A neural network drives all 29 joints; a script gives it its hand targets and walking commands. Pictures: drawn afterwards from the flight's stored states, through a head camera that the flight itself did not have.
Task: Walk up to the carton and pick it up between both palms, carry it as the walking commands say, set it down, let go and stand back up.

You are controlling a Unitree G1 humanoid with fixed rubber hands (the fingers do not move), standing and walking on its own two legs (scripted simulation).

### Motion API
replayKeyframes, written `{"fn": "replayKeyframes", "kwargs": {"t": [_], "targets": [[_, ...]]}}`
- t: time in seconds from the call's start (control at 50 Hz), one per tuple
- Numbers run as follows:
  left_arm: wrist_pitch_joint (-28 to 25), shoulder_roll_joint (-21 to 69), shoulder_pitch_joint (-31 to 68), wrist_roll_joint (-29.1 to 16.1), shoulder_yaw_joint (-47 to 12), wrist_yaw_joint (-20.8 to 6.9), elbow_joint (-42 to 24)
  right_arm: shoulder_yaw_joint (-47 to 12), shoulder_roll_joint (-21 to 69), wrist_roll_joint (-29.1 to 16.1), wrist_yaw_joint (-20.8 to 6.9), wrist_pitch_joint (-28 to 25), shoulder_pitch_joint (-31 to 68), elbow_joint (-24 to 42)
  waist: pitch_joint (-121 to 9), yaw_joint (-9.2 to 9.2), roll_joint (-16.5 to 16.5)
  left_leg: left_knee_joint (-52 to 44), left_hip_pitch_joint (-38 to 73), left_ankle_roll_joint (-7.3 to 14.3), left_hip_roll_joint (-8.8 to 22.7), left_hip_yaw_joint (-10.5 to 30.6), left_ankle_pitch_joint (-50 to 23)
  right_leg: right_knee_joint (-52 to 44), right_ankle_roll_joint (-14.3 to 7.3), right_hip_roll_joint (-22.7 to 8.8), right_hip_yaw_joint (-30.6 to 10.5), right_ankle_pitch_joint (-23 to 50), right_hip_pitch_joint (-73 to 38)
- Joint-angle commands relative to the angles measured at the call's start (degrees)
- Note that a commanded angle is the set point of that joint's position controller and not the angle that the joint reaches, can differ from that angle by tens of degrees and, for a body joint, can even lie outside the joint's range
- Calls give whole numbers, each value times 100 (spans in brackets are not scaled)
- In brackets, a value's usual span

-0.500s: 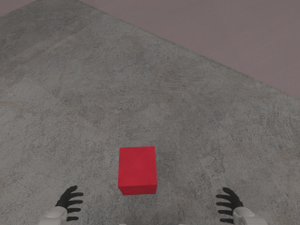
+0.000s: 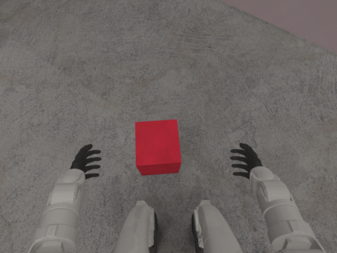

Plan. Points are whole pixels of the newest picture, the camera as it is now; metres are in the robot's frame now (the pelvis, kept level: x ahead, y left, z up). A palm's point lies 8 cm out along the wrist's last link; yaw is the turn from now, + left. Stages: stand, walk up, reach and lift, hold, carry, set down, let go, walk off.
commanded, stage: reach and lift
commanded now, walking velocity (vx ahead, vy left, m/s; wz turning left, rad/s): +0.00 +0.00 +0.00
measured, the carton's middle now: (158, 149) +0.50 +0.05 -0.58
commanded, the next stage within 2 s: none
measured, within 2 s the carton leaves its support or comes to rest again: neither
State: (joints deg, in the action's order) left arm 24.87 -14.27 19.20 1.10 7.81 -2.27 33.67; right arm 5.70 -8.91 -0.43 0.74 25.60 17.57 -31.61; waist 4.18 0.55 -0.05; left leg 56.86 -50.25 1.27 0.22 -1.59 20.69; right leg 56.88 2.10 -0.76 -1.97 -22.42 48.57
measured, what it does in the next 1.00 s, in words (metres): stands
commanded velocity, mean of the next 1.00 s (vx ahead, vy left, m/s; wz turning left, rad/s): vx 0.00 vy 0.00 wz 0.00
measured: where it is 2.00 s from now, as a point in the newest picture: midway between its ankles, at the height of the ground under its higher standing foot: (175, 242)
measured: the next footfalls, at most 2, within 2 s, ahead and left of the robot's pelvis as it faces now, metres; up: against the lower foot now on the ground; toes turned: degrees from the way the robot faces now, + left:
none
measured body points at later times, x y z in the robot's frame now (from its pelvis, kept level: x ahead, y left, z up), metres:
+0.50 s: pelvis +0.00 -0.01 -0.03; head +0.24 +0.00 +0.35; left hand +0.44 +0.24 -0.13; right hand +0.43 -0.16 -0.14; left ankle +0.07 +0.10 -0.67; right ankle +0.05 -0.14 -0.67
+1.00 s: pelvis +0.00 +0.00 -0.04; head +0.32 +0.02 +0.27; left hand +0.52 +0.24 -0.16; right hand +0.52 -0.14 -0.17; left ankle +0.07 +0.10 -0.67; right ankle +0.05 -0.14 -0.67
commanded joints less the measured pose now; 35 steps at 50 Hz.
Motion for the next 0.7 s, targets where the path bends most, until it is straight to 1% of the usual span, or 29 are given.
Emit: {"fn": "replayKeyframes", "kwargs": {"t": [0.0, 0.08, 0.16, 0.26, 0.38, 0.48, 0.56, 0.68], "targets": [[-128, -673, 1333, -36, 223, -20, -280, 225, -421, 66, 105, -85, 1147, 300, -2368, 56, 240, -854, 1810, -279, -25, 204, 69, -741, -175, 260, 425, -363, 59], [-308, -790, 1957, -12, 421, -81, 36, 301, -252, 72, 247, -200, 1770, 155, -2874, 16, 149, -637, 1477, -262, -95, 123, -275, -573, -130, 284, 418, -28, 96], [-498, -926, 2496, 46, 630, -132, 352, 357, -123, 48, 400, -354, 2330, 19, -3386, -54, 184, -484, 1150, -282, -185, 54, -597, -438, -77, 316, 415, 277, 142], [-841, -1070, 3158, 25, 746, -202, 726, 399, 16, -15, 601, -661, 2834, -201, -4084, -71, 205, -312, 763, -309, -278, 38, -1136, -312, -2, 376, 392, 824, 237], [-1306, -1180, 3942, -7, 895, -237, 1156, 531, 136, -62, 798, -1089, 3470, -350, -4862, -121, 254, -179, 399, -247, -353, 52, -1797, -215, 57, 432, 342, 1374, 474], [-1610, -1257, 4442, 3, 1029, -255, 1355, 665, 136, 1, 873, -1359, 3929, -421, -5401, -172, 238, -119, 202, -214, -374, 59, -2296, -152, 100, 490, 340, 1700, 613], [-1804, -1349, 5005, 20, 1139, -285, 1459, 789, 119, 70, 891, -1537, 4391, -474, -5716, -219, 226, -80, 74, -191, -368, 66, -2533, -105, 128, 513, 342, 1801, 784], [-1920, -1408, 5675, 104, 1255, -332, 1663, 984, -9, 159, 867, -1669, 5013, -626, -6162, -301, 271, -25, 180, -179, -336, 87, -2840, -94, 160, 547, 383, 1845, 1113]]}}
